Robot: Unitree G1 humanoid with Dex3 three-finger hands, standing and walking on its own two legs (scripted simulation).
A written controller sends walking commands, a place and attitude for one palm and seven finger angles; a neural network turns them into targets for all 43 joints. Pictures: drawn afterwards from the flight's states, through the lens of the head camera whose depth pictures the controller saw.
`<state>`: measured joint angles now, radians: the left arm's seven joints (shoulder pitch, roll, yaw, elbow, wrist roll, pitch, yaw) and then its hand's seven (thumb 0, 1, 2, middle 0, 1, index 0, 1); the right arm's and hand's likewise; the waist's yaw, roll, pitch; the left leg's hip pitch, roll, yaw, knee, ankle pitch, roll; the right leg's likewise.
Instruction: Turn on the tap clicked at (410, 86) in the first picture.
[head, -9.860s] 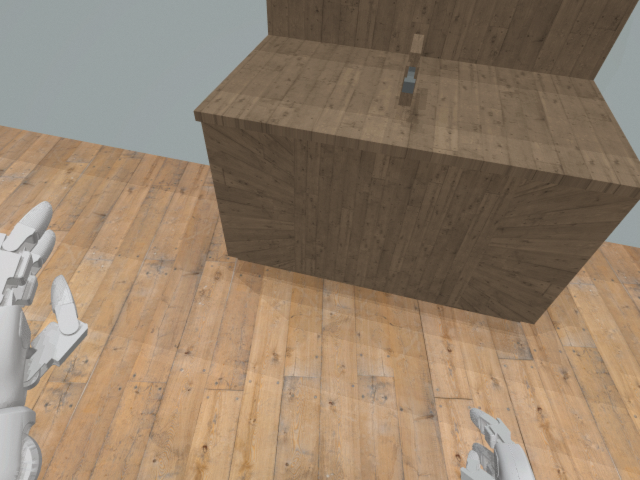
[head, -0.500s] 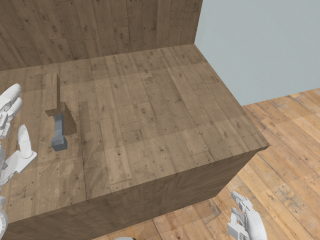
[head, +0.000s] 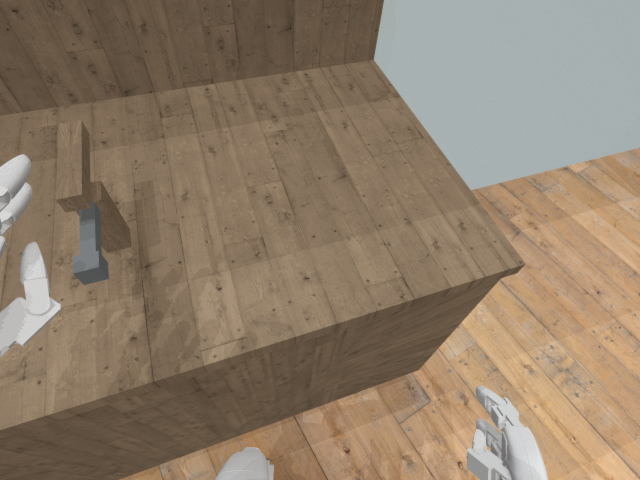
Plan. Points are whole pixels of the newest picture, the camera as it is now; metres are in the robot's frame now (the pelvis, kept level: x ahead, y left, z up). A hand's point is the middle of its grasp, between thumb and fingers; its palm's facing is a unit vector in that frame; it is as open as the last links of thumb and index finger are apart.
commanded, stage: shuffle to correct the standing spot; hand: left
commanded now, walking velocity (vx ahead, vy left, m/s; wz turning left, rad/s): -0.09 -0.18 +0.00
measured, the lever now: (91, 267) +0.33 +0.30 +0.05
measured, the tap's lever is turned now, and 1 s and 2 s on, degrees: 0 0 0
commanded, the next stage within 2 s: come to a stop and stand still in 1.42 s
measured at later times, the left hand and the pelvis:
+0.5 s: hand (59, 318) +0.21 +0.22 +0.18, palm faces +0.29 -0.80 -0.53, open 7.4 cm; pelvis -0.01 -0.01 +0.00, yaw +1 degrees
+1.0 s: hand (79, 314) +0.22 +0.21 +0.18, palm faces +0.32 -0.83 -0.47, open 7.5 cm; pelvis +0.00 -0.02 -0.01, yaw +0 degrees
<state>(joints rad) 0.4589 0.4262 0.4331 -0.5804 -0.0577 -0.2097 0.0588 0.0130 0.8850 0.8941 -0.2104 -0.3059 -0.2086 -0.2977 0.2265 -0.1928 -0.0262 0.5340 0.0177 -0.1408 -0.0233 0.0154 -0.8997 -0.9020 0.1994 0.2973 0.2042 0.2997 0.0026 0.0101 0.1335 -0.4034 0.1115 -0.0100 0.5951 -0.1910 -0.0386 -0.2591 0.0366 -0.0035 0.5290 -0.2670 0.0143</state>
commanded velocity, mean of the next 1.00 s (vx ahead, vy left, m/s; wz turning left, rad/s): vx -0.21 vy -0.18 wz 0.00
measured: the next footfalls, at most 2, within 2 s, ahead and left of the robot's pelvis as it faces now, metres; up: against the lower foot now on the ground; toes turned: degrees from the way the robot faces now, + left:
left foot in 1.60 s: +0.01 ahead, +0.07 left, +0.00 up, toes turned +1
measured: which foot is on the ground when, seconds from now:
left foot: down 0.00-1.00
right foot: down 0.00-1.00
